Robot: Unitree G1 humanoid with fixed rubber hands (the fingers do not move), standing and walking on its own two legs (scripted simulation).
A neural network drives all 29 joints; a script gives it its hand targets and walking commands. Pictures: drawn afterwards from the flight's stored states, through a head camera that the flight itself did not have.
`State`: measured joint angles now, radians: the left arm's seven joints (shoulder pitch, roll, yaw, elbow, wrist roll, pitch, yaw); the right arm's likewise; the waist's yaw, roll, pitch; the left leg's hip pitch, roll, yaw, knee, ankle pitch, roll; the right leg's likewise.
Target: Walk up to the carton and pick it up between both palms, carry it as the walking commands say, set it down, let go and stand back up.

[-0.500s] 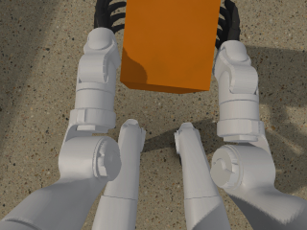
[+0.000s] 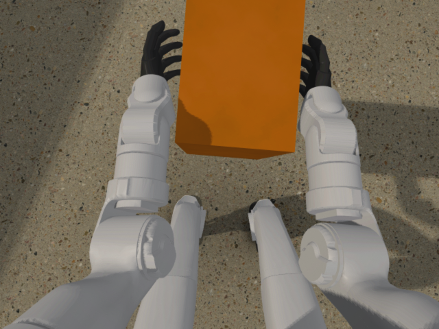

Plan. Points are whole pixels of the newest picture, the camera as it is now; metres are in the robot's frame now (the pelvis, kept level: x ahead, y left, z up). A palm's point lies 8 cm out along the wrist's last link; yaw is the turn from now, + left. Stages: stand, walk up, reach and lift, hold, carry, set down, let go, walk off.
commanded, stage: reach and lift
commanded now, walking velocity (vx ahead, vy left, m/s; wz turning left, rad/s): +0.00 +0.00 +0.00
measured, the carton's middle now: (233, 74) +0.52 -0.01 -0.11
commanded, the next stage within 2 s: none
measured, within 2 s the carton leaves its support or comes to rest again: neither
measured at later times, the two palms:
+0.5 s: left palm (136, 58) +0.45 +0.11 +0.07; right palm (360, 75) +0.43 -0.15 +0.07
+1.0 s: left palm (128, 43) +0.44 +0.10 +0.13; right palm (397, 75) +0.41 -0.15 +0.12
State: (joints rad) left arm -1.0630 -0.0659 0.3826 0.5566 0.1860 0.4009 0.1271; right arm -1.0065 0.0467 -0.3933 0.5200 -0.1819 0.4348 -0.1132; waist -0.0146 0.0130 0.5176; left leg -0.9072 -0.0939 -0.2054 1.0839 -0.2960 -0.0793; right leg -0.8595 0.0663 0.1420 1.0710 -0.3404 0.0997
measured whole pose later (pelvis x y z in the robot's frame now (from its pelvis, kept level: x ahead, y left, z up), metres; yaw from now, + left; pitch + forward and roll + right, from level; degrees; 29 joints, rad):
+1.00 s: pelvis +0.10 -0.01 +0.09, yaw -1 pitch +1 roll +0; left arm -0.46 -0.22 0.31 0.45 0.29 0.55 0.06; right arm -0.39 0.19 -0.27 0.42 -0.25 0.58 -0.09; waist -0.03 -0.01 -0.01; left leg -0.30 -0.03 -0.18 0.47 -0.19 -0.05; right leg -0.27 0.02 0.16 0.47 -0.22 0.05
